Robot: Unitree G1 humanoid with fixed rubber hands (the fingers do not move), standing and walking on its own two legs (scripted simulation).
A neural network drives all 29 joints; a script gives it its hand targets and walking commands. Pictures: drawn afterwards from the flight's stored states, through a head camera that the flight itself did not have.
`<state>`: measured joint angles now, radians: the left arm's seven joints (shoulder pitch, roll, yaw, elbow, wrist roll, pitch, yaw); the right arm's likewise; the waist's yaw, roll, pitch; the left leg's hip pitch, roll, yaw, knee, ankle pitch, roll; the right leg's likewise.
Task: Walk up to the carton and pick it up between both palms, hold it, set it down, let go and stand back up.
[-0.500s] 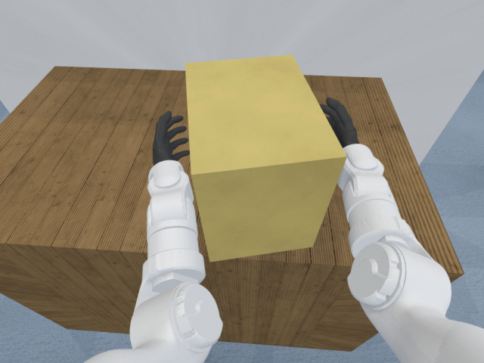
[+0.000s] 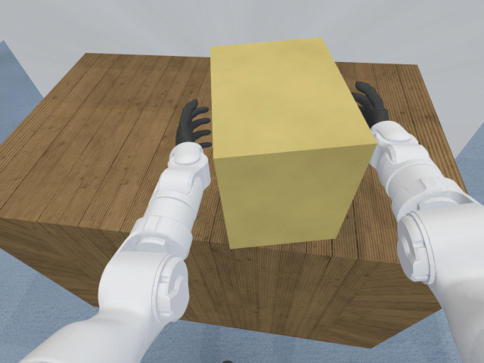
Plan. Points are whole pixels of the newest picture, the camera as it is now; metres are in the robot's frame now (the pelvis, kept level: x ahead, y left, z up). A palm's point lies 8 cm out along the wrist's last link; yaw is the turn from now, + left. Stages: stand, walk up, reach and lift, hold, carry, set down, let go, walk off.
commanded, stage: set down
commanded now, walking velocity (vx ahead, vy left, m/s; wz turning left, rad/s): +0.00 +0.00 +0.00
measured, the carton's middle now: (274, 145) +0.47 +0.09 +0.09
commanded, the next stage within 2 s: none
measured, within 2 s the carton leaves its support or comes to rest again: neither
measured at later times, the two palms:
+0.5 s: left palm (179, 121) +0.41 +0.23 +0.18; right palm (414, 101) +0.52 -0.12 +0.19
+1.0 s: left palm (162, 100) +0.40 +0.24 +0.22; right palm (448, 71) +0.51 -0.14 +0.24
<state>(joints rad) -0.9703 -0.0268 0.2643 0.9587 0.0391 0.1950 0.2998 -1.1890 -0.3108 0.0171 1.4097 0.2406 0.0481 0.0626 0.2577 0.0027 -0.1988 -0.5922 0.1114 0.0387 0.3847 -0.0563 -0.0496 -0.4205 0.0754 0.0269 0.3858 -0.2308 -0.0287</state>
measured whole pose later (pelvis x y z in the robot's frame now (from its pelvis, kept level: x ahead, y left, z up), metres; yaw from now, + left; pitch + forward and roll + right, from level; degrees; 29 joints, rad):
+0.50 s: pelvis -0.01 +0.00 +0.00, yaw +1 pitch +17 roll -2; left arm -1.03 0.05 0.19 0.77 -0.09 0.40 0.28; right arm -1.28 -0.51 0.20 1.33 0.47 0.15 0.14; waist 0.27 0.04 -0.21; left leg -0.65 0.10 0.03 0.41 -0.06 -0.05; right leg -0.48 0.07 0.01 0.45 -0.25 -0.02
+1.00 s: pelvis -0.01 +0.00 +0.00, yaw +1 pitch +14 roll -2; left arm -1.14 0.13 0.18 0.79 -0.15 0.52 0.28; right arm -1.43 -0.59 0.25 1.39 0.54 0.27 0.15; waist 0.26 0.03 -0.19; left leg -0.61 0.10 0.02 0.39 -0.03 -0.05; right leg -0.45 0.07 0.00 0.45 -0.25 -0.03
